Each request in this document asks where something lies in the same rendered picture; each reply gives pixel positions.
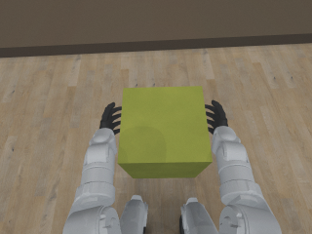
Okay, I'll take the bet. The left robot forearm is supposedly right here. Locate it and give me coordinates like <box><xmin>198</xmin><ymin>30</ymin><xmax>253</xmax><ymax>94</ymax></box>
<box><xmin>62</xmin><ymin>128</ymin><xmax>117</xmax><ymax>234</ymax></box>

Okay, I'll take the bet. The right robot forearm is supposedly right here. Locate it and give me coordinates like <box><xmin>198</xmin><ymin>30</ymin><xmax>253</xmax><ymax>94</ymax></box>
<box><xmin>212</xmin><ymin>126</ymin><xmax>282</xmax><ymax>233</ymax></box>

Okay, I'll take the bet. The right robot thigh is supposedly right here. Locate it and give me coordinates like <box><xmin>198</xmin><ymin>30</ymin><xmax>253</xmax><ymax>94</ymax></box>
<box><xmin>180</xmin><ymin>202</ymin><xmax>218</xmax><ymax>234</ymax></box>

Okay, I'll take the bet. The carton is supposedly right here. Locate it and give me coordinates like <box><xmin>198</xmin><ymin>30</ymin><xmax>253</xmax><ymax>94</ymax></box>
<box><xmin>117</xmin><ymin>86</ymin><xmax>213</xmax><ymax>178</ymax></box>

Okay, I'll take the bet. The robot left hand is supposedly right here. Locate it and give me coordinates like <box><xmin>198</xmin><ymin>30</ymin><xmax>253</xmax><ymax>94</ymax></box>
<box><xmin>99</xmin><ymin>102</ymin><xmax>122</xmax><ymax>135</ymax></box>

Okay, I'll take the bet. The robot thigh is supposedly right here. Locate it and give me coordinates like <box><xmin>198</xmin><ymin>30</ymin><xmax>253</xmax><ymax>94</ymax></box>
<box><xmin>180</xmin><ymin>202</ymin><xmax>218</xmax><ymax>234</ymax></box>
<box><xmin>119</xmin><ymin>199</ymin><xmax>148</xmax><ymax>234</ymax></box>

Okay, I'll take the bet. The left robot thigh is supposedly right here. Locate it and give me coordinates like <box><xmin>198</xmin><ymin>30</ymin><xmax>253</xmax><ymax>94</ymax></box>
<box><xmin>119</xmin><ymin>199</ymin><xmax>148</xmax><ymax>234</ymax></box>

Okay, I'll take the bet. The robot left upper arm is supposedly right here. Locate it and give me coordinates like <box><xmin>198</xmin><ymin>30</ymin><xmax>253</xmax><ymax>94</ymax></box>
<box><xmin>62</xmin><ymin>205</ymin><xmax>122</xmax><ymax>234</ymax></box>

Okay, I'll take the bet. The robot right upper arm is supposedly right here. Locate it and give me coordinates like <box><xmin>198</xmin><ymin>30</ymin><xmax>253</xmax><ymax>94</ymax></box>
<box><xmin>218</xmin><ymin>203</ymin><xmax>282</xmax><ymax>234</ymax></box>

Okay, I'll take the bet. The robot right hand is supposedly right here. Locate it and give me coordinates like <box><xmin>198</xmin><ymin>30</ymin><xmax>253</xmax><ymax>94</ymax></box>
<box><xmin>205</xmin><ymin>100</ymin><xmax>228</xmax><ymax>135</ymax></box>

